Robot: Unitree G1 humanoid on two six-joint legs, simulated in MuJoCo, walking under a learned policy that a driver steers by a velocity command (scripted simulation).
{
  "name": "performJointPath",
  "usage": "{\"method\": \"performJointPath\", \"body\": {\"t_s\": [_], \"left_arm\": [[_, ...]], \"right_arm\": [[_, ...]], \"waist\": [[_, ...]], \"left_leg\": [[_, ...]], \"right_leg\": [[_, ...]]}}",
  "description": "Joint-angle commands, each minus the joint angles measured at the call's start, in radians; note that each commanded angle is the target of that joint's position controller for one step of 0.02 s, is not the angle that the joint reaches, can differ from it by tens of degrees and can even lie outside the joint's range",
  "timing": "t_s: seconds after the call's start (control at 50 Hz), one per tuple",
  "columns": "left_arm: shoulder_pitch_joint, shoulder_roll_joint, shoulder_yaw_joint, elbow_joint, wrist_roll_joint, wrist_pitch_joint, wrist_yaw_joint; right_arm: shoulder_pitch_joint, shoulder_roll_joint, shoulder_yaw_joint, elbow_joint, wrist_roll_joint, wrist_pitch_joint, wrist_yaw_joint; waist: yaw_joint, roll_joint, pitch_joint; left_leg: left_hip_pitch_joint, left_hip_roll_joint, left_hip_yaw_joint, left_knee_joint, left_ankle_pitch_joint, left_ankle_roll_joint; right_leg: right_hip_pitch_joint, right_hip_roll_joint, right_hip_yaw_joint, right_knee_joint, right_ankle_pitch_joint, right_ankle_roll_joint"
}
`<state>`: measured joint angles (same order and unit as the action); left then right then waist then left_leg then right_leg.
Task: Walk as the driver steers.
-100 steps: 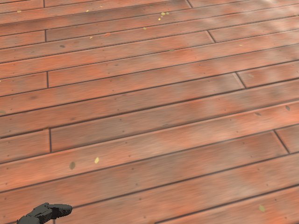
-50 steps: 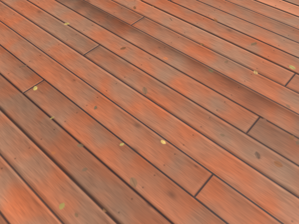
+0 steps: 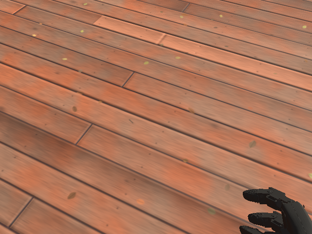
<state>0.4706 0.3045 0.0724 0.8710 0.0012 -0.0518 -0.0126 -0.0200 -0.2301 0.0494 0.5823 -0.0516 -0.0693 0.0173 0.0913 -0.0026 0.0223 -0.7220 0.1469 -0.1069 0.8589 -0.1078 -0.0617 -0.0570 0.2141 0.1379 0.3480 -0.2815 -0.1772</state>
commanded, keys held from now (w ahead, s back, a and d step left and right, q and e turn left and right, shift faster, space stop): w+e+shift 1.00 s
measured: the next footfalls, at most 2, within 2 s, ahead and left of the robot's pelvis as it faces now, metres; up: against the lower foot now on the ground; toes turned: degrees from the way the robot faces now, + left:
left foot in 0.14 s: +0.35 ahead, +0.18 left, +0.00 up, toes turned -12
right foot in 0.60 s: +0.66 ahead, -0.15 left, +0.00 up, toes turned -39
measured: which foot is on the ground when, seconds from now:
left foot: up 0.00-0.12, down 0.14-0.60, up 0.62-0.98, down 1.00-1.00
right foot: down 0.00-0.16, up 0.18-0.58, down 0.60-1.00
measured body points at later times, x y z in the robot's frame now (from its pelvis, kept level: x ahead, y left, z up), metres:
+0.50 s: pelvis +0.43 +0.01 -0.01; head +0.46 +0.00 +0.43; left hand +0.79 +0.08 -0.05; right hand +0.24 -0.21 -0.13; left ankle +0.32 +0.19 -0.74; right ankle +0.56 -0.15 -0.68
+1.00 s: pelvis +0.84 -0.24 -0.02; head +0.86 -0.26 +0.42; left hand +1.08 -0.05 -0.14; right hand +0.81 -0.59 -0.06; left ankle +1.05 -0.27 -0.74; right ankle +0.64 -0.13 -0.72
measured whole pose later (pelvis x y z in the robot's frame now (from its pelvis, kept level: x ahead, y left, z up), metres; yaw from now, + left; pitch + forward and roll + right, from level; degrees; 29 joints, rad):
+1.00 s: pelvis +0.84 -0.24 -0.02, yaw -58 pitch +2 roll -1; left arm 0.46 0.36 0.09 0.81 0.01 -0.06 -0.02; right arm 0.00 -0.29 0.02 0.55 -0.03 -0.06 0.00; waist 0.12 -0.01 0.02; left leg -0.53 0.06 -0.08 0.54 -0.10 -0.04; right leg 0.06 0.18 0.30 0.54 -0.50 -0.15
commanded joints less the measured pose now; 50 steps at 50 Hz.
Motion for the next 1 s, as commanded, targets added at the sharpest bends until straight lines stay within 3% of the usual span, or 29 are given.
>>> {"method": "performJointPath", "body": {"t_s": [0.02, 0.06, 0.1, 0.12, 0.14, 0.16, 0.18, 0.2, 0.22, 0.24, 0.34, 0.4, 0.46, 0.52, 0.56, 0.58, 0.6, 0.62, 0.64, 0.66, 0.68, 0.7, 0.74, 0.82, 0.88, 0.94, 0.96, 0.98, 1.0], "left_arm": [[-0.038, 0.182, 0.053, -0.084, -0.01, -0.024, -0.005], [-0.04, 0.19, 0.059, -0.089, -0.007, -0.02, 0.0], [-0.073, 0.222, 0.067, -0.103, 0.001, -0.021, 0.005], [-0.113, 0.257, 0.072, -0.111, 0.007, -0.024, 0.001], [-0.172, 0.227, 0.064, -0.128, 0.011, -0.035, -0.003], [-0.172, 0.062, 0.02, -0.17, 0.003, -0.046, 0.002], [-0.062, 0.025, -0.01, -0.231, -0.032, -0.039, -0.003], [-0.133, 0.103, -0.006, -0.19, 0.001, -0.014, 0.008], [-0.197, 0.126, 0.0, -0.193, 0.021, -0.003, -0.003], [-0.237, 0.123, 0.002, -0.195, 0.03, 0.008, -0.017], [-0.362, 0.04, -0.033, -0.301, 0.039, 0.058, -0.065], [-0.447, 0.051, -0.042, -0.35, 0.03, 0.063, -0.074], [-0.558, 0.045, -0.055, -0.374, 0.031, 0.059, -0.094], [-0.548, 0.053, -0.052, -0.351, 0.029, 0.051, -0.089], [-0.344, 0.104, -0.027, -0.294, 0.028, 0.045, -0.07], [-0.137, 0.147, -0.001, -0.231, 0.025, 0.039, -0.055], [0.009, 0.189, 0.032, -0.166, 0.021, 0.036, -0.028], [-0.074, 0.277, 0.058, -0.17, -0.002, 0.049, -0.005], [-0.083, 0.348, 0.071, -0.223, 0.033, 0.066, -0.006], [-0.06, 0.303, 0.072, -0.221, 0.027, 0.067, 0.006], [-0.087, 0.256, 0.062, -0.195, 0.023, 0.057, 0.015], [-0.115, 0.225, 0.052, -0.18, 0.02, 0.041, 0.02], [-0.165, 0.177, 0.029, -0.184, 0.015, 0.009, 0.026], [-0.175, 0.173, 0.028, -0.177, 0.011, -0.027, 0.013], [-0.145, 0.195, 0.042, -0.162, -0.001, -0.031, -0.002], [-0.105, 0.216, 0.052, -0.146, -0.003, -0.023, 0.003], [-0.106, 0.24, 0.056, -0.143, 0.004, -0.02, 0.004], [-0.144, 0.269, 0.061, -0.146, 0.007, -0.021, 0.0], [-0.184, 0.205, 0.042, -0.164, 0.011, -0.034, -0.003]], "right_arm": [[-0.082, -0.086, -0.02, -0.072, 0.024, -0.003, 0.002], [-0.086, -0.112, -0.029, -0.083, 0.027, -0.009, -0.003], [0.044, -0.18, -0.059, -0.046, 0.027, -0.017, -0.019], [0.207, -0.225, -0.081, -0.007, 0.031, -0.022, -0.031], [0.435, -0.276, -0.108, 0.043, 0.021, -0.027, -0.051], [0.601, -0.346, -0.132, 0.069, -0.018, -0.03, -0.067], [0.471, -0.399, -0.148, 0.056, -0.025, -0.021, -0.055], [0.339, -0.272, -0.134, 0.026, -0.014, -0.014, -0.048], [0.299, -0.197, -0.116, 0.03, -0.003, -0.009, -0.044], [0.308, -0.169, -0.11, 0.055, -0.005, -0.007, -0.04], [0.393, -0.123, -0.098, 0.175, 0.03, -0.049, -0.017], [0.355, -0.147, -0.102, 0.189, 0.022, -0.065, -0.015], [0.417, -0.182, -0.11, 0.224, 0.02, -0.065, -0.02], [0.487, -0.241, -0.121, 0.237, 0.022, -0.045, -0.036], [0.462, -0.303, -0.138, 0.224, 0.017, -0.012, -0.052], [0.413, -0.317, -0.143, 0.2, 0.015, 0.004, -0.051], [0.392, -0.296, -0.143, 0.186, 0.008, 0.011, -0.04], [0.383, -0.151, -0.11, 0.135, -0.008, 0.006, -0.022], [0.374, -0.186, -0.109, 0.011, 0.022, -0.016, -0.021], [0.274, -0.213, -0.102, -0.004, 0.016, -0.042, -0.02], [0.263, -0.206, -0.096, 0.001, 0.021, -0.053, -0.02], [0.25, -0.195, -0.091, 0.008, 0.007, -0.048, -0.024], [0.301, -0.187, -0.088, 0.028, -0.023, -0.003, -0.024], [0.099, -0.12, -0.061, -0.062, -0.007, 0.024, -0.005], [0.038, -0.112, -0.054, -0.07, 0.025, 0.018, 0.005], [0.066, -0.17, -0.073, -0.059, 0.03, 0.014, -0.006], [0.156, -0.211, -0.091, -0.032, 0.029, 0.011, -0.017], [0.329, -0.246, -0.111, 0.005, 0.028, 0.005, -0.031], [0.544, -0.31, -0.138, 0.045, 0.012, 0.0, -0.053]], "waist": [[0.002, -0.024, 0.033], [0.004, -0.047, 0.01], [-0.062, -0.05, -0.084], [-0.162, -0.039, -0.178], [-0.281, -0.023, -0.279], [-0.301, 0.198, -0.395], [-0.155, 0.468, -0.454], [-0.159, 0.24, -0.277], [-0.159, 0.113, -0.165], [-0.153, 0.039, -0.105], [-0.097, 0.087, 0.009], [-0.067, 0.082, 0.064], [-0.097, 0.038, 0.129], [-0.078, 0.072, 0.071], [0.047, 0.122, -0.055], [0.137, 0.13, -0.141], [0.177, 0.055, -0.193], [0.052, -0.194, -0.129], [0.026, -0.201, -0.333], [0.051, -0.017, -0.266], [-0.003, 0.049, -0.107], [-0.058, 0.103, -0.033], [-0.137, 0.115, 0.014], [-0.119, 0.052, 0.089], [-0.067, -0.004, 0.046], [-0.063, -0.029, -0.006], [-0.107, -0.019, -0.074], [-0.221, 0.005, -0.162], [-0.321, 0.043, -0.268]], "left_leg": [[0.255, -0.098, 0.119, -0.207, 0.199, 0.008], [0.299, -0.118, 0.096, -0.307, 0.188, 0.023], [0.476, -0.167, 0.081, -0.351, 0.072, 0.042], [0.652, -0.169, 0.086, -0.351, -0.011, 0.054], [0.908, -0.089, 0.034, -0.304, -0.124, 0.075], [1.147, 0.19, -0.289, -0.372, -0.531, 0.111], [1.164, 0.354, -0.848, -0.61, -0.714, 0.2], [1.014, 0.294, -0.741, -0.621, -0.829, 0.208], [0.884, 0.243, -0.528, -0.6, -0.659, 0.194], [0.793, 0.2, -0.38, -0.603, -0.463, 0.177], [0.643, 0.137, 0.007, -0.681, -0.036, 0.128], [0.584, 0.095, 0.199, -0.736, 0.121, 0.111], [0.621, 0.061, 0.334, -0.772, 0.293, 0.086], [0.762, 0.064, 0.4, -0.61, 0.979, 0.054], [0.783, 0.114, 0.385, -0.306, 1.23, 0.06], [0.692, 0.133, 0.359, -0.051, 1.202, 0.081], [0.478, 0.074, 0.354, 0.292, 0.738, 0.076], [0.148, -0.111, 0.336, 0.673, -0.334, 0.051], [-0.143, -0.177, 0.115, 0.86, -0.394, 0.024], [-0.202, -0.11, 0.025, 0.776, -0.302, 0.032], [-0.177, -0.074, 0.025, 0.654, -0.255, 0.035], [-0.104, -0.046, 0.026, 0.567, -0.268, 0.025], [0.03, -0.013, 0.023, 0.45, -0.321, -0.006], [0.186, -0.009, 0.076, 0.073, -0.114, -0.03], [0.372, -0.071, 0.098, -0.162, 0.173, -0.003], [0.453, -0.121, 0.08, -0.291, 0.114, 0.023], [0.549, -0.156, 0.085, -0.296, 0.011, 0.033], [0.743, -0.16, 0.103, -0.311, -0.056, 0.042], [0.99, -0.041, 0.004, -0.291, -0.248, 0.066]], "right_leg": [[-0.219, -0.195, 0.228, -0.144, 0.429, -0.078], [-0.124, -0.217, 0.254, -0.083, 0.506, -0.048], [-0.057, -0.22, 0.271, 0.089, 0.713, -0.002], [-0.074, -0.199, 0.252, 0.281, 0.764, 0.019], [-0.214, -0.164, 0.216, 0.543, 0.658, 0.037], [-0.454, -0.08, 0.115, 0.882, -0.004, 0.04], [-0.675, -0.064, 0.023, 1.06, -0.231, 0.057], [-0.753, -0.164, -0.004, 1.098, -0.101, 0.05], [-0.744, -0.204, -0.037, 1.048, -0.026, 0.06], [-0.718, -0.235, -0.048, 1.013, -0.005, 0.07], [-0.76, -0.314, -0.072, 0.953, 0.078, 0.091], [-0.733, -0.311, -0.114, 0.803, 0.226, 0.094], [-0.653, -0.277, -0.24, 0.554, 0.289, 0.056], [-0.493, -0.162, -0.356, 0.433, 0.225, -0.001], [-0.265, -0.103, -0.341, 0.416, 0.116, -0.04], [-0.038, -0.086, -0.293, 0.381, 0.075, -0.075], [0.228, -0.103, -0.196, 0.297, 0.045, -0.104], [0.314, -0.295, 0.127, 0.289, 0.129, -0.148], [0.559, -0.442, 0.609, 0.083, -0.013, -0.341], [0.48, -0.464, 0.661, -0.055, -0.094, -0.298], [0.299, -0.442, 0.598, -0.099, -0.052, -0.265], [0.139, -0.393, 0.513, -0.106, 0.044, -0.236], [-0.088, -0.323, 0.382, -0.112, 0.173, -0.219], [-0.369, -0.209, 0.259, -0.179, 0.181, -0.168], [-0.36, -0.189, 0.238, -0.164, 0.33, -0.098], [-0.17, -0.216, 0.285, -0.025, 0.537, -0.042], [-0.119, -0.21, 0.28, 0.111, 0.672, -0.018], [-0.157, -0.18, 0.244, 0.339, 0.719, 0.011], [-0.307, -0.132, 0.19, 0.645, 0.575, 0.033]]}}
Over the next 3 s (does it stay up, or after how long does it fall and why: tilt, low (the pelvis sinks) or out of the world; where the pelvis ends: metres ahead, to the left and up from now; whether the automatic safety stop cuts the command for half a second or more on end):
stays up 1.15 -1.02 0.01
